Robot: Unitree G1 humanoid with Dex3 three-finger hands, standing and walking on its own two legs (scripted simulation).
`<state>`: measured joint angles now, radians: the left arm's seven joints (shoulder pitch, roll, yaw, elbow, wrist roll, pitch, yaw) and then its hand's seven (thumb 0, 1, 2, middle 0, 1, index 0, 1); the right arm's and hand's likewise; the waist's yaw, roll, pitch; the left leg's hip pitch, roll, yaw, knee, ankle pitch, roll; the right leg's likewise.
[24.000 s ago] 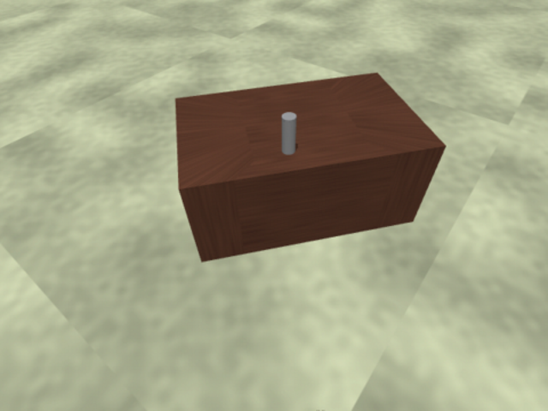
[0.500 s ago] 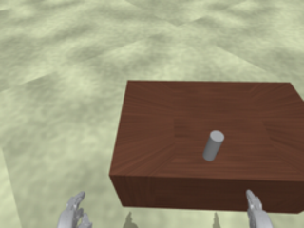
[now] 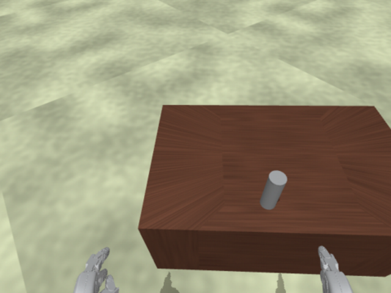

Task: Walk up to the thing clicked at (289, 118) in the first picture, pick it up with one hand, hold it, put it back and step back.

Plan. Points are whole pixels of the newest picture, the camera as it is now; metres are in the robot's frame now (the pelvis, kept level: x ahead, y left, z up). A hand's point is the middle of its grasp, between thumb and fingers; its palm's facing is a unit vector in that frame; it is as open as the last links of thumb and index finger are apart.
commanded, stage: home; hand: right
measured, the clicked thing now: (272, 191) +0.48 -0.21 -0.20
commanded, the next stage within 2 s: stand in 0.74 s
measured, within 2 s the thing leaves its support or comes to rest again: neither
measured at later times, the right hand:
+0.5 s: hand out of the picture +0.16 -0.17 -0.06, palm faces +0.11 +0.96 -0.27, open 17.6 cm
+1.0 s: hand out of the picture +0.13 -0.22 -0.10, palm faces -0.04 +0.93 -0.35, open 16.3 cm
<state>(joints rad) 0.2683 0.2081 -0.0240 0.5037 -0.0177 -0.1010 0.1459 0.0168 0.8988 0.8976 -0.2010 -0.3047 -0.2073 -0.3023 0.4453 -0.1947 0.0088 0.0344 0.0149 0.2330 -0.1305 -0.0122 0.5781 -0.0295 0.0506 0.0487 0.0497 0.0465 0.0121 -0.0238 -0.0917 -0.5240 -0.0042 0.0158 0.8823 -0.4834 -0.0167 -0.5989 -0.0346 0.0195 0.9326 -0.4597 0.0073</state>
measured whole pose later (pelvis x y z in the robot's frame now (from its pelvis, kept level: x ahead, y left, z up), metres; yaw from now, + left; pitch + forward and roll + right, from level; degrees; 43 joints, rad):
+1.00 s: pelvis -0.01 +0.01 +0.01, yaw -1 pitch +2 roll +0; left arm 0.17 0.30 0.00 0.76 0.06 -0.03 0.02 0.01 0.90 0.90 -0.20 -0.30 -0.21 -0.30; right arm 0.28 -0.31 0.00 0.54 -0.06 0.03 -0.02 -0.01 0.39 -0.20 0.13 0.16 0.13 0.16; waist 0.00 0.00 0.00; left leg -0.42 0.02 0.01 0.85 -0.46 -0.01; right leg -0.47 -0.01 0.01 0.85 -0.41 0.00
